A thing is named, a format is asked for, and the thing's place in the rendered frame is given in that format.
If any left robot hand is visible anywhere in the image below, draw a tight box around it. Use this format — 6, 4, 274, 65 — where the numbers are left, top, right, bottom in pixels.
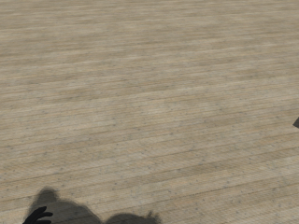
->
22, 206, 53, 224

